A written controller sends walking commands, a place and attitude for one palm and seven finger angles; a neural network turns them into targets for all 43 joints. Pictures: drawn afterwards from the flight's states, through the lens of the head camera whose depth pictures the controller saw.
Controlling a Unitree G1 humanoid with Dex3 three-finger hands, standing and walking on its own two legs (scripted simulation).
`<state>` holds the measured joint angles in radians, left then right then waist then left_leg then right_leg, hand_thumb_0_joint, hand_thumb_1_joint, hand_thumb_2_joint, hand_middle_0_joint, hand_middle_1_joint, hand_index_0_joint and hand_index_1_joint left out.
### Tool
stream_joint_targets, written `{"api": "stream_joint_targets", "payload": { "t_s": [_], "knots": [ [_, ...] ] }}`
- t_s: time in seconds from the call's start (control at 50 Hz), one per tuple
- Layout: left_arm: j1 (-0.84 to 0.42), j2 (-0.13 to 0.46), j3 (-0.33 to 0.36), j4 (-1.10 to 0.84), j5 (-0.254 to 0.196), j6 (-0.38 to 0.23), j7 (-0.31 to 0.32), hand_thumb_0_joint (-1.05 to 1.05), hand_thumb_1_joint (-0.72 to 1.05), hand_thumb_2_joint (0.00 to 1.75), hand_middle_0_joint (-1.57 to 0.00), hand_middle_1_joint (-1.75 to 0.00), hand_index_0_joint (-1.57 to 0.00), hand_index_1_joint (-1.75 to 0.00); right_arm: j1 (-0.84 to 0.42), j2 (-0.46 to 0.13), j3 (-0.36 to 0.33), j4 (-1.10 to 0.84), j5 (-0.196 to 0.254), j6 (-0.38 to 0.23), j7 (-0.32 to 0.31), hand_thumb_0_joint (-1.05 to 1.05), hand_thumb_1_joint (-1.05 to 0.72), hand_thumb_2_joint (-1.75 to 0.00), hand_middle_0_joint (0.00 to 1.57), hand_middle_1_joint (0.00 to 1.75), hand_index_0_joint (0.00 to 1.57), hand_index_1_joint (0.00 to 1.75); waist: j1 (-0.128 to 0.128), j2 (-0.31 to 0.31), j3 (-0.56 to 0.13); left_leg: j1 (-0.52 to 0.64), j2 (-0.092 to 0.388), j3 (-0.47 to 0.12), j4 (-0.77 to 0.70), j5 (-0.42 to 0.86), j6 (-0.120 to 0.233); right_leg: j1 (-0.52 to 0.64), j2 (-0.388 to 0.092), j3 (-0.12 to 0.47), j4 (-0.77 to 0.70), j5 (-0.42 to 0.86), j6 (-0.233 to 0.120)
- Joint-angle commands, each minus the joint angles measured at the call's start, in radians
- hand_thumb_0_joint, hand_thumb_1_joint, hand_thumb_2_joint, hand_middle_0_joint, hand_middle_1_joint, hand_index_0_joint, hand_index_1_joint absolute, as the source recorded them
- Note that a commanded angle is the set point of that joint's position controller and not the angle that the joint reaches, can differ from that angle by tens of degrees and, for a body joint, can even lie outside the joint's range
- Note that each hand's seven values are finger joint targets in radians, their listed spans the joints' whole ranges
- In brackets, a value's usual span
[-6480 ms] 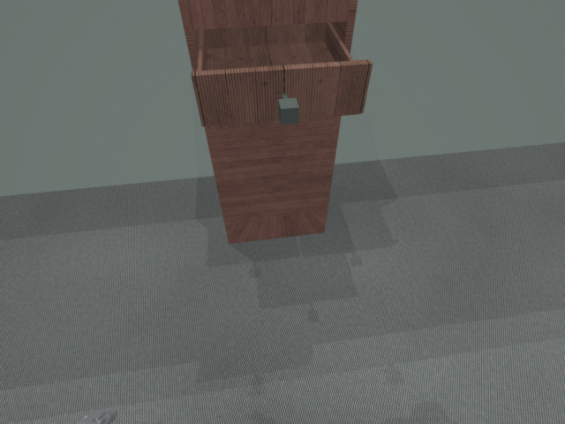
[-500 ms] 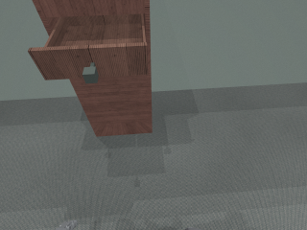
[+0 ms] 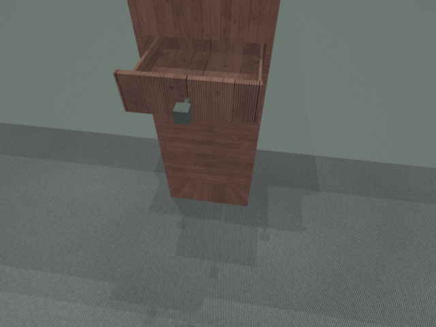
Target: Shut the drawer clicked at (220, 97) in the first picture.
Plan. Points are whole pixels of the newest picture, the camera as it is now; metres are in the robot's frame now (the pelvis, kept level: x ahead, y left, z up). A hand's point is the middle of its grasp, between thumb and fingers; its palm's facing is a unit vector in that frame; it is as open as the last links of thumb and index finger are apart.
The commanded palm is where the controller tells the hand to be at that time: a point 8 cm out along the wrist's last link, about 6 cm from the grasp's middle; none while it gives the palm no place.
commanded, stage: take the last steps up to it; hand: left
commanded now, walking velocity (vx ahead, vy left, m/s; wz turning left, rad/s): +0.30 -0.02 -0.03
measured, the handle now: (184, 108) +0.61 +0.16 +0.06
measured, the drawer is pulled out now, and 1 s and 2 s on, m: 0.23 0.23 0.23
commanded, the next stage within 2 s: come to a stop and stand still in 0.60 s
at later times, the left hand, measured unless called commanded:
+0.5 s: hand (127, 307) +0.18 +0.23 -0.18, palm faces -0.02 -0.99 -0.15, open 7.3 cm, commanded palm none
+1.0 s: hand (161, 251) +0.31 +0.18 -0.17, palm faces +0.00 -0.96 -0.27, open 7.2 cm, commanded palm none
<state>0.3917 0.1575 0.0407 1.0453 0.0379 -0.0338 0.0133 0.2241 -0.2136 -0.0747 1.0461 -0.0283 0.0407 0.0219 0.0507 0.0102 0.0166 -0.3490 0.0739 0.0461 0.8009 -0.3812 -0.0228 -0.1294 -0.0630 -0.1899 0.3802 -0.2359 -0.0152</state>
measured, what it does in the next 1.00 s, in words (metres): walks ahead: left foot, then right foot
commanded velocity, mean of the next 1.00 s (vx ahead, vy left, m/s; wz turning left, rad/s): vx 0.07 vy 0.00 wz -0.03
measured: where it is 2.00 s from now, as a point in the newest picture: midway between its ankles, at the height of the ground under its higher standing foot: outside the picture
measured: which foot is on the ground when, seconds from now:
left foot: up 0.00-0.08, down 0.10-0.68, up 0.70-1.00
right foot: down 0.00-0.10, up 0.12-0.66, down 0.68-1.00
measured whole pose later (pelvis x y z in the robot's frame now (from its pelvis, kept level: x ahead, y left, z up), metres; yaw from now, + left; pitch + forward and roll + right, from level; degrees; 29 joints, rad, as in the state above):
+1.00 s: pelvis +0.24 +0.00 -0.01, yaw -3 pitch +0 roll +1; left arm 0.16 0.14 0.05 1.02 0.02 0.00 0.04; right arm 0.14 -0.20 -0.07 1.02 -0.02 0.04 -0.04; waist 0.01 0.05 0.10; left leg -0.48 0.03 0.00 0.99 -0.42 -0.05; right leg -0.29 0.00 -0.13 0.50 -0.21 -0.08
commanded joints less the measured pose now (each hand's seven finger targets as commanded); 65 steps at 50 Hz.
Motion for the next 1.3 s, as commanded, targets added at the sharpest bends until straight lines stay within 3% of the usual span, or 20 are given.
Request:
{"api": "stream_joint_targets", "payload": {
  "t_s": [0.0, 0.04, 0.08, 0.1, 0.16, 0.24, 0.34, 0.5, 0.58, 0.62, 0.64, 0.66, 0.68, 0.74, 0.78, 0.98, 1.14, 1.18, 1.22, 1.28],
  "knots": [
    [0.035, 0.172, 0.036, 0.002, -0.006, -0.012, -0.001, 0.0, 0.9, 0.9, -0.2, -0.3, -0.2, -0.3, -0.019, 0.0, 0.013, -0.071, 0.006, -0.054, 0.001, 0.0, -0.9, -0.9, 0.2, 0.3, 0.2, 0.3, -0.017, -0.156, 0.052, 0.071, -0.033, 0.073, -0.226, 0.013, 0.02, -0.064, -0.221, 0.237, -0.19, -0.24, -0.12],
    [0.008, 0.145, 0.03, 0.017, -0.019, -0.004, -0.006, 0.0, 0.9, 0.9, -0.2, -0.3, -0.2, -0.3, 0.094, -0.017, 0.014, -0.022, 0.007, -0.071, -0.013, 0.0, -0.9, -0.9, 0.2, 0.3, 0.2, 0.3, -0.073, -0.066, 0.033, 0.321, -0.046, 0.088, -0.375, 0.092, 0.021, -0.228, -0.153, 0.167, -0.079, -0.293, -0.071],
    [-0.018, 0.043, 0.008, -0.017, -0.023, -0.001, -0.017, 0.0, 0.9, 0.9, -0.2, -0.3, -0.2, -0.3, 0.278, -0.174, -0.022, 0.02, -0.001, -0.083, -0.035, 0.0, -0.9, -0.9, 0.2, 0.3, 0.2, 0.3, -0.151, 0.342, 0.011, 0.474, 0.301, -0.394, -0.617, -0.187, 0.134, -0.499, 0.01, 0.007, 0.391, -0.311, 0.015],
    [-0.073, 0.071, 0.01, -0.05, -0.012, -0.001, -0.015, 0.0, 0.9, 0.9, -0.2, -0.3, -0.2, -0.3, 0.307, -0.201, -0.024, 0.021, 0.003, -0.075, -0.041, 0.0, -0.9, -0.9, 0.2, 0.3, 0.2, 0.3, -0.156, 0.258, 0.058, 0.431, 0.368, -0.47, -0.66, -0.203, 0.182, -0.562, -0.005, 0.094, 0.54, -0.319, 0.001],
    [-0.075, 0.071, 0.021, 0.003, -0.003, 0.007, -0.026, 0.0, 0.9, 0.9, -0.2, -0.3, -0.2, -0.3, 0.168, -0.069, 0.017, 0.001, 0.005, -0.091, -0.052, 0.0, -0.9, -0.9, 0.2, 0.3, 0.2, 0.3, -0.089, 0.139, 0.194, 0.232, 0.257, -0.259, -0.69, -0.043, 0.135, -0.538, -0.063, 0.164, 0.706, -0.105, 0.0],
    [0.005, 0.037, 0.025, 0.042, -0.009, 0.018, -0.029, 0.0, 0.9, 0.9, -0.2, -0.3, -0.2, -0.3, 0.186, -0.026, 0.031, 0.007, 0.016, -0.121, -0.06, 0.0, -0.9, -0.9, 0.2, 0.3, 0.2, 0.3, -0.04, 0.086, 0.123, 0.271, 0.177, -0.07, -0.65, 0.401, 0.09, -0.501, -0.038, 0.156, 0.755, 0.042, 0.027],
    [-0.076, 0.044, 0.03, 0.006, -0.014, 0.034, -0.028, 0.0, 0.9, 0.9, -0.2, -0.3, -0.2, -0.3, 0.233, -0.022, 0.036, 0.036, 0.017, -0.127, -0.068, 0.0, -0.9, -0.9, 0.2, 0.3, 0.2, 0.3, -0.035, 0.089, 0.136, 0.315, 0.197, -0.049, -0.632, 0.546, 0.132, -0.59, -0.044, 0.163, 0.737, 0.089, 0.035],
    [-0.337, 0.026, 0.01, -0.074, -0.019, 0.021, -0.033, 0.0, 0.9, 0.9, -0.2, -0.3, -0.2, -0.3, 0.38, -0.006, 0.037, 0.108, -0.004, -0.119, -0.077, 0.0, -0.9, -0.9, 0.2, 0.3, 0.2, 0.3, -0.114, 0.103, 0.167, 0.423, 0.21, -0.035, -0.547, 0.812, 0.156, -0.565, -0.019, 0.085, 0.437, 0.04, -0.002],
    [-0.226, 0.038, 0.012, -0.041, -0.02, 0.004, -0.026, 0.0, 0.9, 0.9, -0.2, -0.3, -0.2, -0.3, 0.351, -0.043, 0.027, 0.114, 0.001, -0.109, -0.078, 0.0, -0.9, -0.9, 0.2, 0.3, 0.2, 0.3, -0.056, 0.116, 0.065, 0.406, 0.196, 0.016, -0.364, 1.084, 0.135, -0.27, 0.067, 0.023, 0.25, 0.012, -0.045],
    [-0.031, 0.084, 0.03, 0.019, -0.015, -0.014, -0.019, 0.0, 0.9, 0.9, -0.2, -0.3, -0.2, -0.3, 0.321, -0.044, 0.022, 0.107, 0.014, -0.108, -0.072, 0.0, -0.9, -0.9, 0.2, 0.3, 0.2, 0.3, 0.035, 0.072, -0.055, 0.269, 0.154, 0.041, -0.128, 0.953, 0.091, 0.067, 0.06, 0.044, 0.129, 0.179, -0.063],
    [0.089, 0.165, 0.051, 0.053, -0.01, -0.029, -0.008, 0.0, 0.9, 0.9, -0.2, -0.3, -0.2, -0.3, 0.329, -0.007, 0.023, 0.092, 0.029, -0.109, -0.061, 0.0, -0.9, -0.9, 0.2, 0.3, 0.2, 0.3, 0.075, -0.071, -0.16, 0.042, 0.069, 0.087, 0.136, 0.595, 0.053, 0.322, -0.141, 0.262, 0.149, 0.415, -0.15],
    [0.153, 0.226, 0.063, 0.07, -0.025, -0.031, -0.003, 0.0, 0.9, 0.9, -0.2, -0.3, -0.2, -0.3, 0.352, 0.031, 0.027, 0.074, 0.036, -0.109, -0.063, 0.0, -0.9, -0.9, 0.2, 0.3, 0.2, 0.3, 0.055, -0.192, -0.259, -0.113, -0.068, 0.082, 0.466, -0.213, 0.018, 0.422, -0.384, 0.569, 0.066, 0.712, -0.279],
    [0.097, 0.219, 0.055, 0.05, -0.036, -0.024, 0.004, 0.0, 0.9, 0.9, -0.2, -0.3, -0.2, -0.3, 0.303, 0.017, 0.024, 0.066, 0.038, -0.1, -0.065, 0.0, -0.9, -0.9, 0.2, 0.3, 0.2, 0.3, 0.047, -0.085, -0.203, -0.125, -0.03, -0.033, 0.552, -0.221, 0.043, 0.289, -0.384, 0.536, -0.003, 0.628, -0.314],
    [-0.139, 0.099, 0.018, -0.012, -0.031, -0.017, 0.024, 0.0, 0.9, 0.9, -0.2, -0.3, -0.2, -0.3, 0.24, 0.074, 0.036, 0.064, 0.023, -0.062, -0.064, 0.0, -0.9, -0.9, 0.2, 0.3, 0.2, 0.3, -0.05, -0.004, 0.024, -0.052, 0.04, -0.074, 0.442, -0.078, 0.022, -0.123, -0.294, 0.347, -0.069, 0.67, -0.22],
    [-0.206, 0.075, 0.003, -0.027, -0.022, -0.017, 0.032, 0.0, 0.9, 0.9, -0.2, -0.3, -0.2, -0.3, 0.278, 0.11, 0.04, 0.08, 0.026, -0.029, -0.065, 0.0, -0.9, -0.9, 0.2, 0.3, 0.2, 0.3, -0.105, -0.004, 0.024, 0.055, 0.028, -0.063, 0.273, -0.053, 0.005, -0.242, -0.239, 0.218, -0.068, 0.749, -0.174],
    [-0.147, 0.159, 0.047, -0.075, -0.011, 0.027, 0.04, 0.0, 0.9, 0.9, -0.2, -0.3, -0.2, -0.3, 0.036, -0.012, -0.004, -0.051, 0.011, 0.017, -0.048, 0.0, -0.9, -0.9, 0.2, 0.3, 0.2, 0.3, -0.035, -0.165, -0.068, -0.102, -0.046, -0.071, 0.226, -0.038, -0.045, -0.027, -0.26, 0.275, 0.014, 0.769, -0.196],
    [-0.139, 0.197, 0.054, -0.084, -0.007, 0.039, 0.034, 0.0, 0.9, 0.9, -0.2, -0.3, -0.2, -0.3, -0.004, -0.009, 0.007, -0.078, 0.022, -0.017, -0.043, 0.0, -0.9, -0.9, 0.2, 0.3, 0.2, 0.3, -0.036, -0.168, -0.119, 0.122, -0.071, -0.016, -0.241, 0.062, -0.026, -0.015, -0.213, 0.295, 0.066, 0.519, -0.149],
    [-0.144, 0.163, 0.045, -0.08, -0.021, 0.045, 0.03, 0.0, 0.9, 0.9, -0.2, -0.3, -0.2, -0.3, 0.045, -0.046, 0.007, -0.06, 0.02, -0.034, -0.044, 0.0, -0.9, -0.9, 0.2, 0.3, 0.2, 0.3, -0.059, -0.075, -0.136, 0.302, -0.006, -0.045, -0.443, 0.268, -0.007, -0.115, -0.139, 0.24, 0.142, 0.284, -0.065],
    [-0.121, 0.09, 0.022, -0.087, -0.025, 0.055, 0.028, 0.0, 0.9, 0.9, -0.2, -0.3, -0.2, -0.3, -0.018, -0.148, -0.004, -0.095, 0.007, -0.034, -0.046, 0.0, -0.9, -0.9, 0.2, 0.3, 0.2, 0.3, -0.038, 0.25, -0.065, 0.214, 0.274, -0.292, -0.507, 0.633, 0.137, -0.239, 0.008, 0.141, 0.332, -0.272, 0.024],
    [-0.126, 0.104, 0.027, -0.044, -0.02, 0.077, 0.028, 0.0, 0.9, 0.9, -0.2, -0.3, -0.2, -0.3, -0.101, -0.084, 0.024, -0.095, 0.002, -0.035, -0.068, 0.0, -0.9, -0.9, 0.2, 0.3, 0.2, 0.3, -0.009, 0.221, 0.034, 0.075, 0.185, -0.189, -0.532, 0.585, 0.168, -0.205, 0.019, 0.222, 0.514, -0.23, 0.026]
  ]
}}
